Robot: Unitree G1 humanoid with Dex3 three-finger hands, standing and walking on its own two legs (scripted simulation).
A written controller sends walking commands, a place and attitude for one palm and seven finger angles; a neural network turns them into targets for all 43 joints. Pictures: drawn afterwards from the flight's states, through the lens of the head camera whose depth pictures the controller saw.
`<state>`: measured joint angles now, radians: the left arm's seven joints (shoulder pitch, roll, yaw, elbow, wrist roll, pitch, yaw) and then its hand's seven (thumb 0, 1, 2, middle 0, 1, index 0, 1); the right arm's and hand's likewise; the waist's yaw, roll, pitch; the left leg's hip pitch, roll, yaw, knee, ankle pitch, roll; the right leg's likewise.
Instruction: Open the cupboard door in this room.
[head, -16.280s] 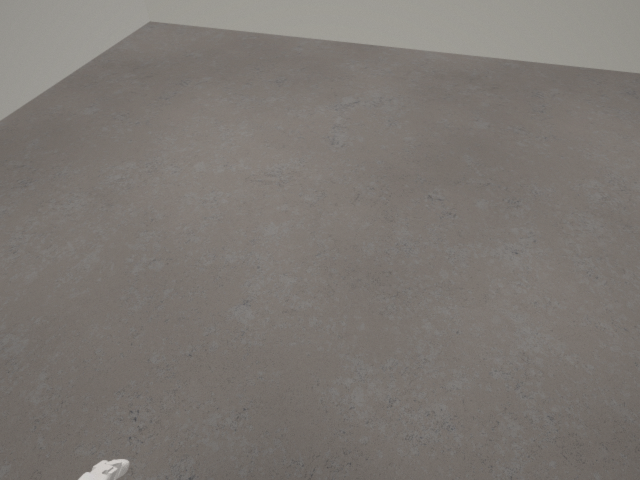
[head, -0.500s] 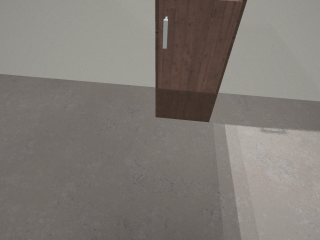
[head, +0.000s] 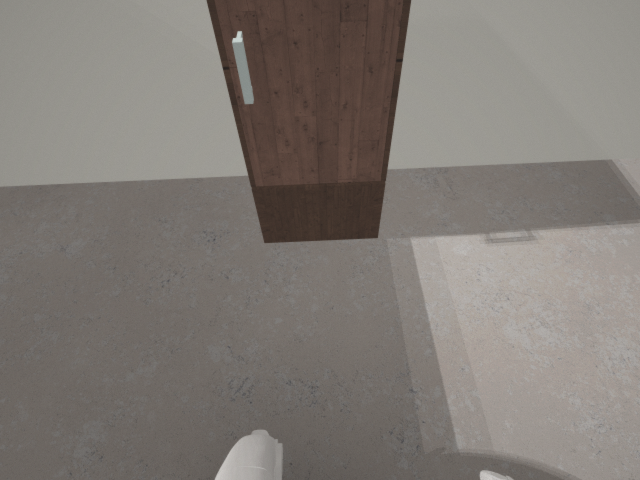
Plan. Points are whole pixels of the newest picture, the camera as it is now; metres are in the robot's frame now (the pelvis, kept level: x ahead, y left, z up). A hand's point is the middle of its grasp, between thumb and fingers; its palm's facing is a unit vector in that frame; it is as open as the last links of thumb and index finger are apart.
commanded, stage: walk to a spot facing it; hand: left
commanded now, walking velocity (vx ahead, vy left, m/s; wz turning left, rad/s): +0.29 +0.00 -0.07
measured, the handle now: (244, 68) +0.98 +0.28 -0.01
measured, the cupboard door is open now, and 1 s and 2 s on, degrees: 0 0 0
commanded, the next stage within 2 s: turn to face it in 0.04 s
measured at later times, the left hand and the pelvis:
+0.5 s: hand (199, 379) +0.28 +0.24 -0.18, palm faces +0.02 -0.98 -0.20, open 7.4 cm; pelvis +0.18 +0.06 -0.01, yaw +1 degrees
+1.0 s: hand (185, 457) +0.16 +0.23 -0.19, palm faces +0.21 -0.96 -0.19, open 7.3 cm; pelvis +0.27 +0.07 -0.01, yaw +8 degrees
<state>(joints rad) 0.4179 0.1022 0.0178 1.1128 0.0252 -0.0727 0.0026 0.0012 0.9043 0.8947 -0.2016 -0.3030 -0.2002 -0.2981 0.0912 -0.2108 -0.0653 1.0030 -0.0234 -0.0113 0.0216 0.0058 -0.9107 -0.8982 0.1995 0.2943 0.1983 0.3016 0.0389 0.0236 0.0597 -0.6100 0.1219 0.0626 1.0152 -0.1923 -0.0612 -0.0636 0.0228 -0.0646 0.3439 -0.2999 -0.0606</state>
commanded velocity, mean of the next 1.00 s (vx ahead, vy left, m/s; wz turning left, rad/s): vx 0.15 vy -0.01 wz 0.11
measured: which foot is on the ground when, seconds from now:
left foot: up 0.00-0.18, down 0.20-0.66, up 0.68-0.98, down 1.00-1.00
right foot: down 0.00-0.20, up 0.22-0.60, down 0.62-1.00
